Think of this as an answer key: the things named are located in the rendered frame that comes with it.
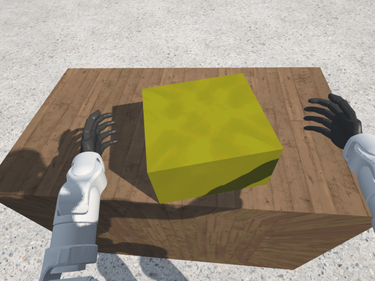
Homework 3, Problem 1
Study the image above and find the right robot hand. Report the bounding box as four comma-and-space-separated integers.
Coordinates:
304, 94, 362, 149

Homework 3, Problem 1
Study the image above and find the left robot hand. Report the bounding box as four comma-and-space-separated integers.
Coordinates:
80, 110, 118, 156

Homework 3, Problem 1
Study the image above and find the left robot forearm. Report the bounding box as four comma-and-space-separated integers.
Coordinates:
39, 152, 107, 281

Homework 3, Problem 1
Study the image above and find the carton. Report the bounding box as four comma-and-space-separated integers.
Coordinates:
142, 73, 284, 204

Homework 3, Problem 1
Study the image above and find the right robot forearm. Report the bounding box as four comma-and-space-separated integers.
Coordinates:
342, 133, 375, 233

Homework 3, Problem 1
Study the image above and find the pedestal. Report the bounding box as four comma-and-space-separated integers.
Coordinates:
0, 67, 373, 270

